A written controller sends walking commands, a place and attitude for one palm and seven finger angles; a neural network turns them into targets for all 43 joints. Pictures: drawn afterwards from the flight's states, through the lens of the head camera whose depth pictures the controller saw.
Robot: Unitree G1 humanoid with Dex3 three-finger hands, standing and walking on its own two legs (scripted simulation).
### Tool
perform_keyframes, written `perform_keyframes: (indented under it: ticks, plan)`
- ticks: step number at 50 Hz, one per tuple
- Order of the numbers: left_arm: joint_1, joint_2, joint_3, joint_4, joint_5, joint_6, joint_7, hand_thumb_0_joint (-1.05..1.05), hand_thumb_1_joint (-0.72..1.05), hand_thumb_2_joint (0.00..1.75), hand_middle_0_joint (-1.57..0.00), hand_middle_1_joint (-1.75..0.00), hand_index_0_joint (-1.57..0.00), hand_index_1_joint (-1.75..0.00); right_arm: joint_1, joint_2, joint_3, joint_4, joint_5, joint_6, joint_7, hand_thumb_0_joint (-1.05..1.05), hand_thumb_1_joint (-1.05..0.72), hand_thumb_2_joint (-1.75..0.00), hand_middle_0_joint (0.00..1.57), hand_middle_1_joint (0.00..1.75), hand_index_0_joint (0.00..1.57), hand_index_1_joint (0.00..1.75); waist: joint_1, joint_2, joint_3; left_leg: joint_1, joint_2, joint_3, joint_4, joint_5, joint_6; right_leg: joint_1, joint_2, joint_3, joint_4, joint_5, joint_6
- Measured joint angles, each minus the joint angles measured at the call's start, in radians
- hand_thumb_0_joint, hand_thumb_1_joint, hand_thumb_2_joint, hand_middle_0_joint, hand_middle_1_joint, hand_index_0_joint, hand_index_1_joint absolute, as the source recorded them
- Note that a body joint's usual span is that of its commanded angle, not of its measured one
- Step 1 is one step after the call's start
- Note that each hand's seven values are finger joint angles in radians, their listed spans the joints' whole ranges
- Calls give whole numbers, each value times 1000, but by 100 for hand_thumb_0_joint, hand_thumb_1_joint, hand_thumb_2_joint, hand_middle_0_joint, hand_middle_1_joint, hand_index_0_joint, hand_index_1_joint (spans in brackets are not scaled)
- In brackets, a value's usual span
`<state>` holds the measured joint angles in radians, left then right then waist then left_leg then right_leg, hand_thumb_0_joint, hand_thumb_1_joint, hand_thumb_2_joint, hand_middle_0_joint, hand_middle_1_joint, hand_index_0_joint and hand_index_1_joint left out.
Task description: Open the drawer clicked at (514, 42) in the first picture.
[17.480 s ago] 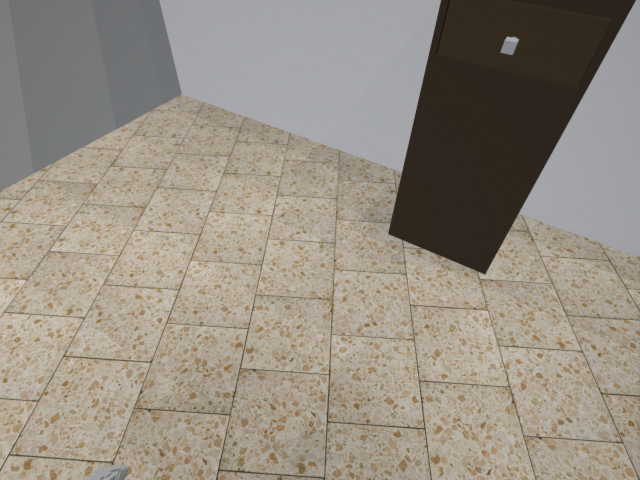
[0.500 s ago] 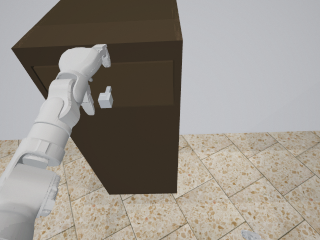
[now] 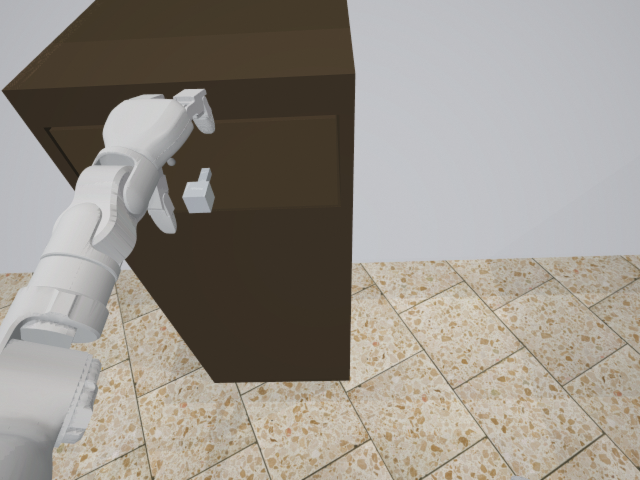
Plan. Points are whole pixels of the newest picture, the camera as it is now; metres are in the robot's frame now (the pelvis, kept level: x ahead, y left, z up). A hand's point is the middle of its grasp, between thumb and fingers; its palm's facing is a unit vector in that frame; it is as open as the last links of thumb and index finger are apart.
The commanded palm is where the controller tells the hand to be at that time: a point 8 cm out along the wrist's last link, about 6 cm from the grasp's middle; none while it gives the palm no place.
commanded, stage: move the hooked fingers above the handle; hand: left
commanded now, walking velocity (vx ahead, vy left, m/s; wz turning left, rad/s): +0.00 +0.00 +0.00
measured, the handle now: (201, 188) +0.48 +0.20 +0.11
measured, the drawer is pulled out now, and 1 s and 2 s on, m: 0.00 0.00 0.00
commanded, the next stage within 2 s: lower the fingers behind the handle in 1.18 s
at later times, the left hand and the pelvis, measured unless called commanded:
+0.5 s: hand (166, 180) +0.42 +0.21 +0.17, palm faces +0.06 -0.02 -1.00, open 13.8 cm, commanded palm +0.41 +0.23 +0.23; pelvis +0.00 +0.01 +0.00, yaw +1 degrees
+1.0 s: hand (129, 193) +0.42 +0.26 +0.15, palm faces -0.03 +0.01 -1.00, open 13.8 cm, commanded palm +0.41 +0.24 +0.23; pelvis +0.00 +0.01 +0.00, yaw +0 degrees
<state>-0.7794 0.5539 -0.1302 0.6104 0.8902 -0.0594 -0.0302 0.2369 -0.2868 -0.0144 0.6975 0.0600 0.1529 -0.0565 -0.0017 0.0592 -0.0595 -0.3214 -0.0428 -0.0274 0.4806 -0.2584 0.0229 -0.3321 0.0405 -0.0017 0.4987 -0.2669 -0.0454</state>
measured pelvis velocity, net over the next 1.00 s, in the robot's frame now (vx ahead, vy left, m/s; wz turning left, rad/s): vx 0.00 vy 0.01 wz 0.00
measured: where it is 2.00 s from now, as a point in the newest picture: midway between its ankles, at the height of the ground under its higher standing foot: outside the picture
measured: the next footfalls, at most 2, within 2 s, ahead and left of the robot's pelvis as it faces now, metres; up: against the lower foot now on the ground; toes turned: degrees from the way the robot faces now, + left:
none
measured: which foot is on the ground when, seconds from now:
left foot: down 0.00-1.00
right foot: down 0.00-1.00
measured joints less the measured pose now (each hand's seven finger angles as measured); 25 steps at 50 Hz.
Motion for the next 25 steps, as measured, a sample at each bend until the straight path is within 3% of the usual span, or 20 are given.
perform_keyframes:
  ticks: [7,12,20,25]
  plan:
    - [36,5,44,13,30,83,-42,0,-49,30,-42,-126,-36,-125,-53,28,36,-37,2,33,4,1,-91,-90,20,30,20,30,-8,16,-3,33,3,26,-26,8,1,14,3,26,-2,4,2]
    - [93,46,72,-10,33,95,-89,0,-49,30,-36,-123,-34,-123,-52,37,39,-75,2,27,-1,1,-91,-90,20,30,21,30,-2,6,6,37,5,22,-22,5,-1,20,5,22,2,0,-1]
    - [120,33,-25,-151,2,33,-111,0,-49,30,-33,-121,-32,-121,-28,6,-2,-62,-2,-7,-9,1,-91,-90,20,30,21,30,35,-10,23,17,-7,-22,18,-10,3,31,-7,-23,6,-13,1]
    - [70,-11,-64,-156,-14,20,-59,0,-49,30,-32,-120,-32,-121,-49,1,-5,-39,-2,-15,0,1,-91,-90,20,30,20,30,27,-6,14,13,-15,-20,22,-14,10,28,-15,-21,8,-17,9]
